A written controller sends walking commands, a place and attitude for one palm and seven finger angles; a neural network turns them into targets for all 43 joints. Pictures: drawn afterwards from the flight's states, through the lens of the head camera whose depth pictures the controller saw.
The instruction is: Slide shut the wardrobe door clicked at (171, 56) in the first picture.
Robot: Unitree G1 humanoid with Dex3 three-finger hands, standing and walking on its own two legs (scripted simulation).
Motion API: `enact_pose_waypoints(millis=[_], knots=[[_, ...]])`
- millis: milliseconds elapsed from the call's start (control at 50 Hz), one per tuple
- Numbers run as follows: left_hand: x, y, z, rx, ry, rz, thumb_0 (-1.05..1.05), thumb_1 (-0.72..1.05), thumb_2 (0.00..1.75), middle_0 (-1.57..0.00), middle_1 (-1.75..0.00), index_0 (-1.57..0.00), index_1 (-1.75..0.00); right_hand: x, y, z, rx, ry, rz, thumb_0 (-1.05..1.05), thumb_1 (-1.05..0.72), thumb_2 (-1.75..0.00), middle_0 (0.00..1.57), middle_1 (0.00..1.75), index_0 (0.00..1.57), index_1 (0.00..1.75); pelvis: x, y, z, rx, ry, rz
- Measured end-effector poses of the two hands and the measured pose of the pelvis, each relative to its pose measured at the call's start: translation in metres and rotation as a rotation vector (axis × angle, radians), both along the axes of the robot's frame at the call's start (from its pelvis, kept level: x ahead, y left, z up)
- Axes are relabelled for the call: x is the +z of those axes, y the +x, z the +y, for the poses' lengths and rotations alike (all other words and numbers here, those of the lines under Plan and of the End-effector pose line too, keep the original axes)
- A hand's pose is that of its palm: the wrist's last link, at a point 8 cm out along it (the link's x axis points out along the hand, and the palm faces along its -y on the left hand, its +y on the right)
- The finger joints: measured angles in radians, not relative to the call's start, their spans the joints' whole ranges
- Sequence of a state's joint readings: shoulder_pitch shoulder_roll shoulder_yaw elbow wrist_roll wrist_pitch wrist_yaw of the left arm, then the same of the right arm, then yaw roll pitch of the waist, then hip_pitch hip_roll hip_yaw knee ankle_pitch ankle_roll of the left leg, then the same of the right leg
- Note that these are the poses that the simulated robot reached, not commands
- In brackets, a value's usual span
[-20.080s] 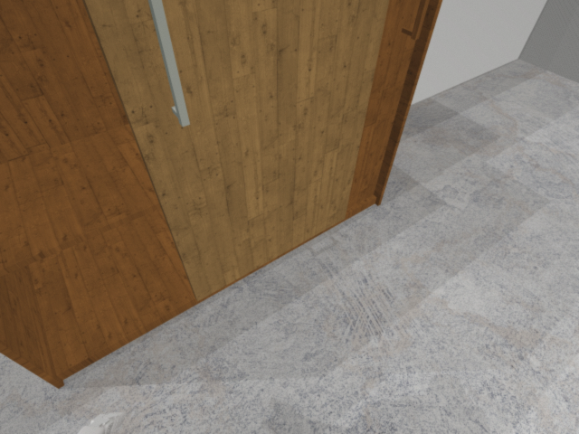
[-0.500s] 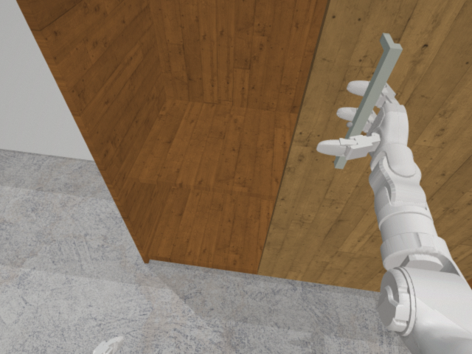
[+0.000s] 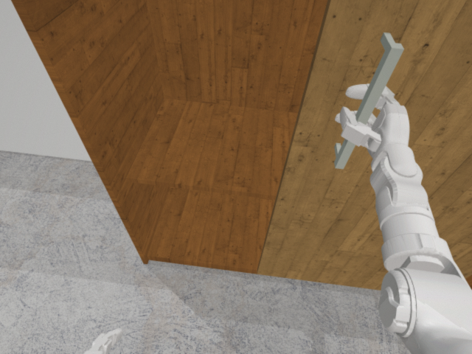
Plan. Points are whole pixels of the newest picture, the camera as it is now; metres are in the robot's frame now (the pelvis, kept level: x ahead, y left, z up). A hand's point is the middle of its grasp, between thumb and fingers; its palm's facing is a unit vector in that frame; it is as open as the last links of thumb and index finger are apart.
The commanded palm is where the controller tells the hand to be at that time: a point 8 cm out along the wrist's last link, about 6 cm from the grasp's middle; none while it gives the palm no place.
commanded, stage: grip the handle and tug to test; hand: right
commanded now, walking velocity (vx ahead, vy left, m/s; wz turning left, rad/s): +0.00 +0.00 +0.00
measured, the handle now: (360, 110) +0.51 -0.15 +0.17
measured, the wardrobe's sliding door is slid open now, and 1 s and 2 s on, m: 0.48 0.48 0.44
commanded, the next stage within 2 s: tug the door sideways, standing still in 0.76 s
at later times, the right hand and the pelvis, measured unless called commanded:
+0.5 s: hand (350, 124) +0.46 -0.13 +0.18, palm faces +0.02 +1.00 +0.01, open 5.1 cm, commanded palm +0.42 -0.18 +0.18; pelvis +0.00 +0.00 +0.00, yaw +1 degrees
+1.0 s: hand (351, 127) +0.45 -0.13 +0.18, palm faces +0.02 +1.00 +0.01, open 5.5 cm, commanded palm +0.43 -0.16 +0.18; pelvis +0.03 +0.00 +0.00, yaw +0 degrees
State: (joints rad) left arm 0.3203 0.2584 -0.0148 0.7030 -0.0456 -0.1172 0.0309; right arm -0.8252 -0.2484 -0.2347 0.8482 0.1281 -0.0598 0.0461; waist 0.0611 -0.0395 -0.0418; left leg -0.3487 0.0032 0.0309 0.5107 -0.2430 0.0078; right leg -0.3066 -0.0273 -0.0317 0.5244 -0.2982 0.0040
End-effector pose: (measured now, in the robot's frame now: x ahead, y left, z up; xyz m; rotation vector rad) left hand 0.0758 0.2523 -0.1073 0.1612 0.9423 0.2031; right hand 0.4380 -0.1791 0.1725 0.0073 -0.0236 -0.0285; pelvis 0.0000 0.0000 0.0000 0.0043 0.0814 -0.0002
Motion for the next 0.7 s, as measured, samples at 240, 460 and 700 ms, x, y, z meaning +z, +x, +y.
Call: enact_pose_waypoints(millis=[240,460,700], knots=[[0.002,-0.003,0.001,0.020,-0.006,-0.006,0.01,0.91,0.90,-0.20,-0.30,-0.20,-0.30,0.002,-0.001,0.000,0.011,0.002,-0.005,0.01,-0.78,-0.84,0.44,1.39,0.43,1.39,0.000,0.000,0.001,0.009,0.001,-0.006],[0.001,-0.010,0.000,0.035,-0.010,0.010,0.01,0.91,0.90,-0.20,-0.30,-0.20,-0.30,0.002,-0.001,0.001,0.004,0.003,-0.005,0.01,-0.79,-0.83,0.43,1.40,0.42,1.40,0.001,0.000,0.000,0.019,0.000,-0.002],[0.006,0.006,-0.002,0.053,-0.016,-0.025,0.01,0.91,0.90,-0.20,-0.30,-0.20,-0.30,0.001,-0.006,-0.001,0.013,0.005,-0.016,0.01,-0.78,-0.80,0.40,1.40,0.39,1.39,0.002,0.010,-0.003,0.036,0.001,-0.012]])
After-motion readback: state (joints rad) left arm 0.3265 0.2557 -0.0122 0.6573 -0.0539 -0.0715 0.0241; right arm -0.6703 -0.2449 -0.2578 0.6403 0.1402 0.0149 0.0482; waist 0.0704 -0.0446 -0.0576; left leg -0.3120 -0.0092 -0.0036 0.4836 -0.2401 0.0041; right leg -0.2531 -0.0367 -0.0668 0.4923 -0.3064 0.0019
